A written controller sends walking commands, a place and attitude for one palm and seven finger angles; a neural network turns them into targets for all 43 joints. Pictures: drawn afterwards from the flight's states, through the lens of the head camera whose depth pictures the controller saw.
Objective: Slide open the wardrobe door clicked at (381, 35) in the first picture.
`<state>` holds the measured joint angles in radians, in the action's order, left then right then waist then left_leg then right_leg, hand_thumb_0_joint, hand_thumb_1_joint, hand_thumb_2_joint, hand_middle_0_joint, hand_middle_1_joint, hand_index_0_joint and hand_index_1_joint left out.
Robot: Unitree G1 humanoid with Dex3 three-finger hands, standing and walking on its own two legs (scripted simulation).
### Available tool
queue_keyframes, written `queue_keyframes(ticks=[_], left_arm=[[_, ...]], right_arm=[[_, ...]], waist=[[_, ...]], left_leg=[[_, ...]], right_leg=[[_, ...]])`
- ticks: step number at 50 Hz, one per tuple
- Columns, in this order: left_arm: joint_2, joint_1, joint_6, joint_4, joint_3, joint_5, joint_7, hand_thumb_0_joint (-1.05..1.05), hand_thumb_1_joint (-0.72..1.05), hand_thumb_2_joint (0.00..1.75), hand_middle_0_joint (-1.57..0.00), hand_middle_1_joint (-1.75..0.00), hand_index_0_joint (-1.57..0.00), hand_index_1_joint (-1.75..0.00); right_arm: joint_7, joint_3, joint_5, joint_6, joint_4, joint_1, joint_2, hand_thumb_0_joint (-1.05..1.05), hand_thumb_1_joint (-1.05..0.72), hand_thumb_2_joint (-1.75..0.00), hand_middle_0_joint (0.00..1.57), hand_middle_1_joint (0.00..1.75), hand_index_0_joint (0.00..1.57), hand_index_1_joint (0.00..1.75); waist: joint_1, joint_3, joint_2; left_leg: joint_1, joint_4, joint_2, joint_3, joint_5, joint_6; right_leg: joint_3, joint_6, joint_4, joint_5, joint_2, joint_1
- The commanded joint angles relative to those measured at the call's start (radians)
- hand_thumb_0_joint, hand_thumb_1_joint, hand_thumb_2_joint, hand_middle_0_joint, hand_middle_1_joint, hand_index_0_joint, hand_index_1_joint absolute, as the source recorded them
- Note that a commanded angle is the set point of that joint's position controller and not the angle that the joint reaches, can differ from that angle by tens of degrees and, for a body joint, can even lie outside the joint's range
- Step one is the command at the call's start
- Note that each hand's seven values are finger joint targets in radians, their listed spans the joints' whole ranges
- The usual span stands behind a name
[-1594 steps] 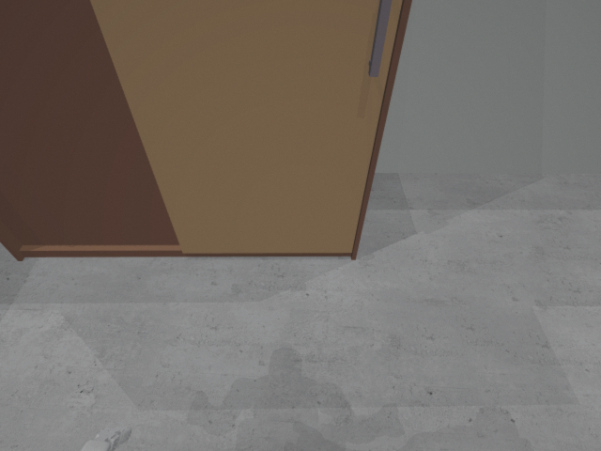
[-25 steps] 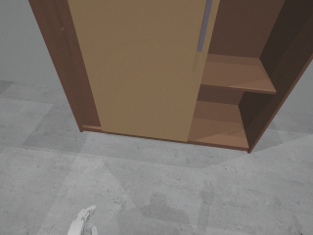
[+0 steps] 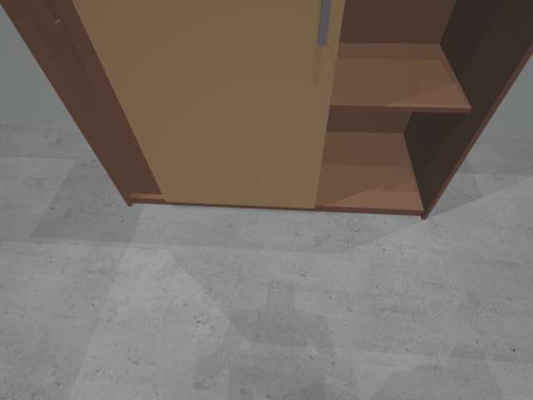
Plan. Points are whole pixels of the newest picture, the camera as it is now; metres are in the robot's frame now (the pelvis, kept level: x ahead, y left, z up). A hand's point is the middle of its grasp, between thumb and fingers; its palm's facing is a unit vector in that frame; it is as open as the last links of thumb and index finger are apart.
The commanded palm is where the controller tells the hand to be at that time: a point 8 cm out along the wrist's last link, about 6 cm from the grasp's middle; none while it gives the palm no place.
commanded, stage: let the arm hang, fingers relaxed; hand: right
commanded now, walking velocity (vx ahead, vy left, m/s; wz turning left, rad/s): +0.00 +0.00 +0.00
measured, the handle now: out of the picture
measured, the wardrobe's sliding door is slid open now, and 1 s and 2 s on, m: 0.49 0.49 0.49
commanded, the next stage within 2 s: look to check the result in 0.66 s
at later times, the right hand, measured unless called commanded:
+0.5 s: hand out of the picture +0.07 -0.20 -0.17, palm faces -0.06 +0.98 -0.20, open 7.3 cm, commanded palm none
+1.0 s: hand out of the picture +0.03 -0.20 -0.17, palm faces -0.06 +0.98 -0.19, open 7.3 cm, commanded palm none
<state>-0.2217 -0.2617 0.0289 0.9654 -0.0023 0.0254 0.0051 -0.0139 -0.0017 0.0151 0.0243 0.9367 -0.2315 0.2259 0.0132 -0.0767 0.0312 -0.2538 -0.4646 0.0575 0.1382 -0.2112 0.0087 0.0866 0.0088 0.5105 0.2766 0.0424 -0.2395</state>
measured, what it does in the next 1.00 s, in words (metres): stands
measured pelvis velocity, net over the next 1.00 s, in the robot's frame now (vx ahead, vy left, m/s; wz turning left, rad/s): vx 0.02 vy -0.03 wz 0.05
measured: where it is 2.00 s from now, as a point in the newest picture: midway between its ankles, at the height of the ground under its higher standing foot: outside the picture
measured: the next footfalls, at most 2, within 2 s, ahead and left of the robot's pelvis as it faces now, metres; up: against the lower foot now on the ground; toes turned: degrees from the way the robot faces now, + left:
none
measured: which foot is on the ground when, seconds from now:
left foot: down 0.00-1.00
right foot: down 0.00-1.00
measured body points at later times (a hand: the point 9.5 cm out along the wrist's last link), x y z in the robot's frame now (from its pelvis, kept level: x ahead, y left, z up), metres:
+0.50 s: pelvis +0.02 -0.02 +0.01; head +0.03 -0.03 +0.46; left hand +0.03 +0.21 -0.15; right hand +0.07 -0.25 -0.15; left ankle +0.02 +0.12 -0.74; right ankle +0.00 -0.11 -0.74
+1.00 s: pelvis +0.02 -0.03 +0.01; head +0.04 -0.03 +0.46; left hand +0.00 +0.19 -0.16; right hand +0.04 -0.26 -0.16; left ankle +0.02 +0.12 -0.74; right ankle +0.00 -0.11 -0.74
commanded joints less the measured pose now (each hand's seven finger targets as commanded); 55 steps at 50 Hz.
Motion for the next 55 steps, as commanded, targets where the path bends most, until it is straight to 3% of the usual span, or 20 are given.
queue_keyframes(ticks=[1, 5, 14, 18, 26, 32, 37, 43, 55], left_arm=[[-0.105, -0.004, -0.029, -0.037, 0.028, -0.005, 0.014, 0.0, 0.9, 0.9, -0.2, -0.3, -0.2, -0.3], [-0.102, -0.001, -0.024, 0.007, 0.023, -0.004, 0.012, 0.0, 0.9, 0.9, -0.2, -0.3, -0.2, -0.3], [-0.085, -0.007, -0.034, 0.08, 0.016, -0.005, 0.012, 0.0, 0.9, 0.9, -0.2, -0.3, -0.2, -0.3], [-0.071, -0.002, -0.035, 0.101, 0.013, -0.005, 0.012, 0.0, 0.9, 0.9, -0.2, -0.3, -0.2, -0.3], [-0.059, -0.016, -0.039, 0.123, 0.014, -0.008, 0.016, 0.0, 0.9, 0.9, -0.2, -0.3, -0.2, -0.3], [-0.051, -0.033, -0.042, 0.135, 0.017, -0.009, 0.021, 0.0, 0.9, 0.9, -0.2, -0.3, -0.2, -0.3], [-0.045, -0.04, -0.04, 0.145, 0.017, -0.01, 0.023, 0.0, 0.9, 0.9, -0.2, -0.3, -0.2, -0.3], [-0.042, -0.049, -0.042, 0.15, 0.019, -0.01, 0.025, 0.0, 0.9, 0.9, -0.2, -0.3, -0.2, -0.3], [-0.038, -0.056, -0.043, 0.155, 0.02, -0.009, 0.027, 0.0, 0.9, 0.9, -0.2, -0.3, -0.2, -0.3]], right_arm=[[-0.008, 0.02, 0.003, -0.036, 0.001, 0.015, 0.11, 0.0, -0.9, -0.9, 0.2, 0.3, 0.2, 0.3], [-0.008, 0.01, 0.001, -0.029, 0.058, 0.023, 0.104, 0.0, -0.9, -0.9, 0.2, 0.3, 0.2, 0.3], [-0.015, 0.006, 0.002, -0.033, 0.117, 0.018, 0.099, 0.0, -0.9, -0.9, 0.2, 0.3, 0.2, 0.3], [-0.017, 0.006, 0.003, -0.032, 0.133, 0.011, 0.091, 0.0, -0.9, -0.9, 0.2, 0.3, 0.2, 0.3], [-0.019, 0.009, 0.004, -0.035, 0.155, -0.005, 0.072, 0.0, -0.9, -0.9, 0.2, 0.3, 0.2, 0.3], [-0.021, 0.01, 0.003, -0.037, 0.166, -0.01, 0.066, 0.0, -0.9, -0.9, 0.2, 0.3, 0.2, 0.3], [-0.021, 0.009, 0.004, -0.033, 0.177, -0.015, 0.055, 0.0, -0.9, -0.9, 0.2, 0.3, 0.2, 0.3], [-0.023, 0.009, 0.004, -0.034, 0.186, -0.029, 0.047, 0.0, -0.9, -0.9, 0.2, 0.3, 0.2, 0.3], [-0.023, 0.012, 0.005, -0.032, 0.192, -0.032, 0.04, 0.0, -0.9, -0.9, 0.2, 0.3, 0.2, 0.3]], waist=[[-0.004, 0.138, -0.074], [-0.005, 0.051, -0.006], [-0.008, 0.075, 0.018], [-0.01, 0.039, -0.02], [-0.009, 0.038, -0.058], [-0.005, 0.051, -0.045], [-0.004, 0.015, -0.03], [-0.003, 0.031, -0.023], [-0.002, 0.017, -0.041]], left_leg=[[0.131, 0.068, 0.079, -0.103, 0.196, -0.015], [0.086, 0.108, 0.079, -0.112, 0.096, -0.007], [0.109, 0.1, 0.082, -0.119, 0.15, 0.002], [0.094, 0.109, 0.085, -0.123, 0.139, 0.002], [0.111, 0.119, 0.081, -0.124, 0.138, 0.002], [0.123, 0.113, 0.083, -0.118, 0.178, -0.001], [0.105, 0.119, 0.079, -0.118, 0.138, 0.002], [0.103, 0.116, 0.078, -0.119, 0.145, 0.001], [0.098, 0.117, 0.076, -0.121, 0.134, 0.002]], right_leg=[[-0.082, 0.015, -0.132, -0.266, 0.101, 0.046], [-0.078, 0.02, -0.186, -0.155, 0.099, 0.034], [-0.063, 0.025, -0.205, -0.24, 0.098, 0.084], [-0.058, 0.025, -0.216, -0.235, 0.094, 0.085], [-0.057, 0.025, -0.222, -0.235, 0.091, 0.085], [-0.054, 0.025, -0.215, -0.285, 0.093, 0.105], [-0.057, 0.027, -0.227, -0.244, 0.093, 0.092], [-0.055, 0.03, -0.223, -0.249, 0.092, 0.111], [-0.052, 0.028, -0.232, -0.235, 0.093, 0.102]])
